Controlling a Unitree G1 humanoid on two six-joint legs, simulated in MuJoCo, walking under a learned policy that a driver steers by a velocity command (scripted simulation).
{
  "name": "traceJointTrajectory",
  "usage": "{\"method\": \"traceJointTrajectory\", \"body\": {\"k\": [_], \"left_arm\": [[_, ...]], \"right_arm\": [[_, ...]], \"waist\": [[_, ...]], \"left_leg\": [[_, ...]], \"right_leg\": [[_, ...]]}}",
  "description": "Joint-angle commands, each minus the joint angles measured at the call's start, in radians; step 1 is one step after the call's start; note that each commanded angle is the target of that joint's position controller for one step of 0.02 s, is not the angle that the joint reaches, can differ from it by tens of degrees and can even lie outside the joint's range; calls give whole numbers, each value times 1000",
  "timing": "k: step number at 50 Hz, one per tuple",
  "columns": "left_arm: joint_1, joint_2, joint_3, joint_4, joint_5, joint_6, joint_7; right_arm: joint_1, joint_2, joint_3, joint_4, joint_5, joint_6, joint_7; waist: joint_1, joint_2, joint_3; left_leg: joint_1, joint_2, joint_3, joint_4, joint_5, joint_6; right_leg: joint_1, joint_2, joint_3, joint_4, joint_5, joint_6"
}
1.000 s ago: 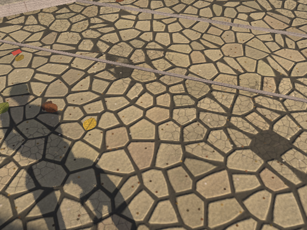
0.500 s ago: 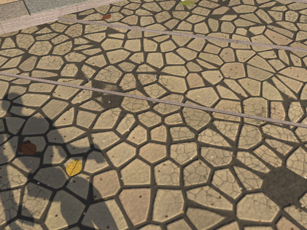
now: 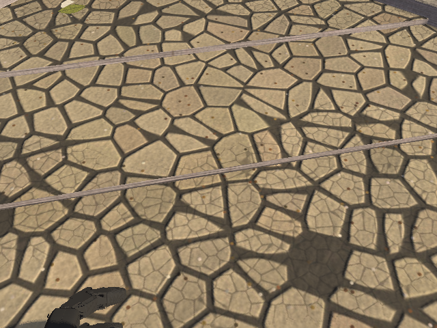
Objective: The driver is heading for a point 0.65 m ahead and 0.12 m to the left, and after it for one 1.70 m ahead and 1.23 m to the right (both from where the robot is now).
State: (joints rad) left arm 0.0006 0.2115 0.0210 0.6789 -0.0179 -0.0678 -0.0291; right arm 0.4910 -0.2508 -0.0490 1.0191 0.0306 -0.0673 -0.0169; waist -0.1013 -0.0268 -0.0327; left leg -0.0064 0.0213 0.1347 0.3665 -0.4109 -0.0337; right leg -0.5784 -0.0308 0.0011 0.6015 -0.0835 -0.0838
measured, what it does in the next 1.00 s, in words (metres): walks ahead, turning left: right foot, then left foot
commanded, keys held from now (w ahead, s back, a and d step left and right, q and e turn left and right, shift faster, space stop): w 0.16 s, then w+q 0.62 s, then e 0.22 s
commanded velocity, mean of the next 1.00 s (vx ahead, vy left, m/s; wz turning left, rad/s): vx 0.46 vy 0.00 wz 0.23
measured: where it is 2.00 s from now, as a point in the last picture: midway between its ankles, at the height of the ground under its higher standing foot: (173, 301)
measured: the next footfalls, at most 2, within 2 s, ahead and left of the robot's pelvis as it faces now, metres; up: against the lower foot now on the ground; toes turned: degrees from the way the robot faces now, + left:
right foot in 0.02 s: +0.17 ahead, -0.11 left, +0.00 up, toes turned -1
left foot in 0.60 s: +0.47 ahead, +0.14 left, +0.00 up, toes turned +12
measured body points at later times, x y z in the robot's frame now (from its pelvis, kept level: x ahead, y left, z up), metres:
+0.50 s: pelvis +0.26 +0.00 +0.01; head +0.28 -0.01 +0.46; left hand +0.23 +0.26 -0.12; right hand +0.45 -0.22 -0.10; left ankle +0.42 +0.15 -0.69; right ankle +0.13 -0.11 -0.73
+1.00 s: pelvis +0.52 +0.08 +0.02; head +0.55 +0.09 +0.46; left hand +0.63 +0.36 -0.09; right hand +0.67 -0.16 -0.10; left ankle +0.43 +0.13 -0.73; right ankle +0.72 +0.00 -0.69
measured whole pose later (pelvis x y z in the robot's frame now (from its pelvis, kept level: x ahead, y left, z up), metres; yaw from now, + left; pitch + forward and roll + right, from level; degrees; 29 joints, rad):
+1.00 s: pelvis +0.52 +0.08 +0.02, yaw +18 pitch +3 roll +1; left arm 0.09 0.25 0.05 0.76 0.00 -0.10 -0.01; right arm 0.28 -0.24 -0.05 0.80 0.00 -0.06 -0.01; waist -0.05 -0.05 0.02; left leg -0.10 -0.12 -0.07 0.33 -0.26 0.08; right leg -0.62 -0.05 0.03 0.57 0.10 -0.01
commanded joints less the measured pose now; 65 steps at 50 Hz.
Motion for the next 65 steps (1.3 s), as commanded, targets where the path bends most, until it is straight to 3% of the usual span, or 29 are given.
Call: {"method": "traceJointTrajectory", "body": {"k": [1, 2, 3, 4, 5, 7, 11, 19, 25, 28, 29, 30, 31, 32, 33, 35, 37, 41, 44, 47, 51, 53, 54, 55, 56, 57, 59, 61, 65], "left_arm": [[228, 156, 67, -2, -3, -12, 6], [425, 273, 99, 33, 21, -7, 18], [522, 300, 104, 66, 5, -2, 14], [499, 232, 85, 70, 11, -2, 14], [386, 204, 74, 55, 5, -5, 16], [219, 127, 55, 28, 12, -12, 7], [242, 118, 63, 83, 25, -39, 6], [318, 144, 69, 170, 21, -45, 46], [387, 171, 79, 227, 9, -22, 54], [341, 217, 88, 208, 4, -3, 65], [320, 229, 89, 201, 4, 4, 69], [318, 226, 85, 187, 5, -1, 72], [400, 98, 40, 138, 33, -28, 51], [379, 116, 36, 134, 19, -77, 29], [266, 175, 56, 100, -19, -97, 20], [190, 161, 56, 84, 7, -100, 36], [214, 161, 70, 72, 25, -71, 46], [189, 115, 62, 50, 33, -40, 54], [108, 74, 42, 40, 29, -48, 41], [59, 99, 42, 28, 15, -50, 23], [68, 154, 57, 8, 22, -51, 3], [189, 200, 78, 32, 29, -54, -2], [271, 255, 91, 34, 37, -53, 2], [289, 302, 95, 15, 51, -42, 7], [306, 231, 79, 11, 33, -28, 12], [250, 209, 74, -16, 22, -15, 16], [174, 187, 65, -46, 10, 19, 26], [139, 199, 69, -61, 18, 42, 31], [151, 228, 88, -84, 20, 62, 52]], "right_arm": [[-28, -151, -20, -50, -11, -2, 3], [0, -82, 7, -88, -27, -24, 11], [42, -39, 25, -80, -28, -59, 30], [-36, -130, -9, -90, 9, -75, 35], [-128, -141, -14, -126, 12, -74, 24], [-167, -114, -24, -131, -20, -50, 1], [-129, -48, -24, -120, -16, 0, -1], [-393, -35, -24, -214, -16, -3, 22], [-531, -24, -10, -309, -13, -4, 68], [-457, -64, -30, -329, -12, -3, 83], [-326, -102, -53, -301, -9, -2, 82], [-157, -173, -86, -264, -8, 0, 67], [-62, -301, -116, -256, -11, -1, 52], [-30, -257, -95, -261, -13, -4, 48], [-61, -195, -78, -261, -23, -5, 44], [-220, -135, -59, -297, -13, -7, 42], [-275, -105, -47, -325, -19, -7, 39], [-250, -139, -54, -320, -22, -11, 19], [-193, -116, -44, -288, -21, -2, 6], [-174, -125, -38, -267, -30, 0, -1], [-237, -141, -41, -259, -35, 4, -3], [-267, -148, -44, -269, -25, 17, -16], [-260, -136, -37, -293, -41, 18, -21], [-134, -71, -17, -305, -53, 12, -17], [-123, -107, -13, -303, -54, 10, -3], [-179, -142, -23, -312, -33, 20, 2], [-272, -141, -28, -328, -38, 55, -11], [-279, -114, -28, -346, -40, 77, -22], [-273, -85, -24, -340, -37, 77, -36]], "waist": [[198, 93, -81], [244, -59, -262], [241, -195, -413], [244, -117, -318], [202, -89, -164], [112, -24, -51], [56, -38, -14], [125, -31, 74], [170, -22, 122], [106, -78, 35], [31, -76, -36], [-47, -35, -130], [-5, 222, -259], [-9, 209, -404], [-29, 156, -281], [50, 17, -91], [112, 41, -52], [122, 75, -8], [73, 107, -22], [44, 123, -32], [74, 115, -28], [137, 84, -76], [155, -10, -166], [98, -233, -259], [120, -208, -351], [126, -117, -275], [116, 33, -138], [79, -30, -73], [89, -102, -114]], "left_leg": [[-137, 177, -87, 256, 804, 131], [-523, 74, -19, 675, 519, 59], [-737, -28, -167, 911, -151, 46], [-853, 15, -237, 999, -132, 59], [-873, 60, -193, 962, -26, 62], [-739, 113, -186, 830, 106, 53], [-666, 117, -201, 749, 259, 54], [-725, 43, -229, 372, 584, 80], [-798, 36, -141, 268, 403, 115], [-568, -52, -25, 256, 239, 164], [-384, -96, -7, 205, 267, 194], [-78, -64, -112, 171, 337, 243], [351, 220, -639, 136, 279, 434], [460, 330, -993, -39, 213, 496], [388, 283, -830, -49, 240, 424], [57, 198, -574, -70, 427, 352], [-121, 143, -491, -119, 514, 335], [-234, 102, -345, -125, 792, 313], [-230, 49, -235, -91, 887, 235], [-167, 90, -246, -80, 802, 212], [-56, 155, -272, 35, 844, 205], [-43, 97, -236, 229, 900, 161], [-143, 15, -190, 464, 696, 112], [-482, -135, -150, 825, 3, 25], [-583, -136, -248, 943, -240, 12], [-642, -90, -277, 1011, -182, 4], [-644, -40, -249, 931, -88, -8], [-547, -35, -219, 750, -34, -9], [-465, -62, -210, 545, 21, -29]], "right_leg": [[429, 49, -39, -64, -9, -66], [883, -221, 331, -47, 62, -202], [1042, -373, 718, -208, -30, -301], [983, -348, 667, -241, -52, -267], [804, -312, 499, -261, 49, -221], [515, -213, 303, -334, 173, -164], [387, -183, 156, -432, 216, -158], [471, -188, -20, -473, 170, -83], [687, -254, -75, -374, 299, -61], [680, -241, -135, -172, 776, -23], [642, -214, -165, 3, 875, -1], [455, -174, -174, 253, 721, 36], [-17, -5, -147, 683, -26, 105], [-165, 83, 82, 831, -481, 91], [-254, 22, 126, 839, -407, 66], [-186, -54, 89, 664, -274, 62], [-61, -85, 84, 563, -222, 81], [-41, -63, 28, 356, -88, 132], [47, -24, -6, 102, 148, 116], [88, -5, 5, -8, 277, 89], [76, 8, 22, -55, 98, 33], [221, 42, 0, -159, 181, -7], [410, -64, 147, -141, 536, -70], [715, -301, 462, -114, 868, -275], [765, -345, 616, -180, 734, -325], [693, -304, 560, -195, 524, -283], [462, -224, 448, -257, 219, -200], [294, -131, 389, -310, 33, -148], [273, -90, 378, -316, -64, -136]]}}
